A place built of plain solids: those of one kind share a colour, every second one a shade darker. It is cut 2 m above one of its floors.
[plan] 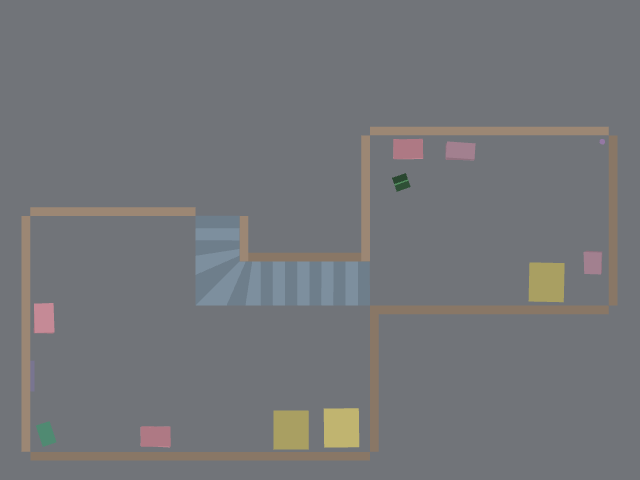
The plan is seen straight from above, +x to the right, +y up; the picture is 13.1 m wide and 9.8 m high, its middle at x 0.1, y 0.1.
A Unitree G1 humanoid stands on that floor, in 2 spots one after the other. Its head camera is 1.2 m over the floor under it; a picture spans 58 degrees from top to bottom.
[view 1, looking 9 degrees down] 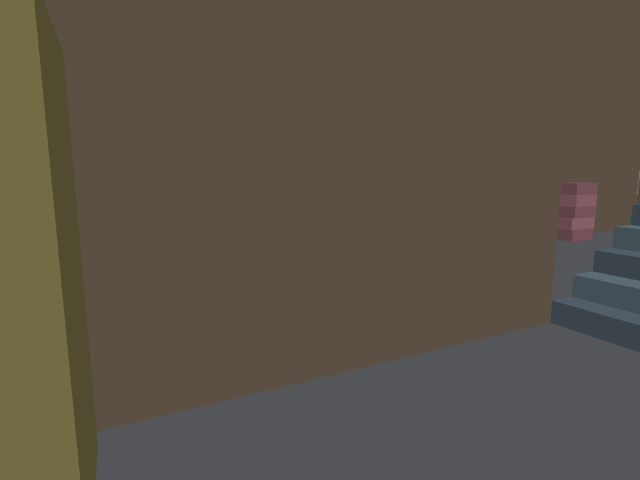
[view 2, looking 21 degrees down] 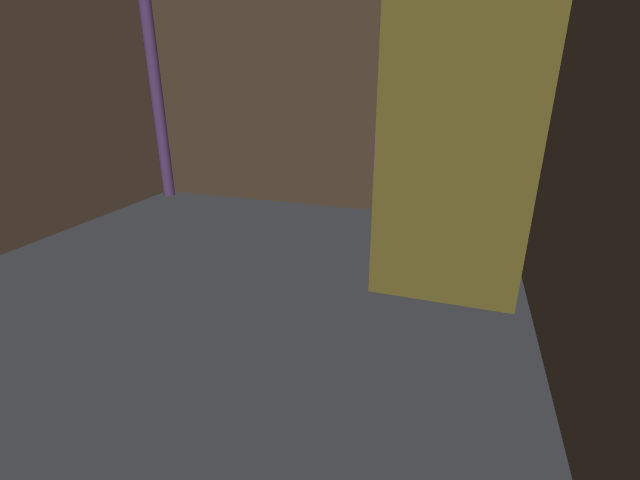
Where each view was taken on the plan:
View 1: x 4.28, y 0.89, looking -117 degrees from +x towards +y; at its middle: wall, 2.42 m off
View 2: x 2.12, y -0.79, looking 18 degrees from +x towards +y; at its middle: ground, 3.35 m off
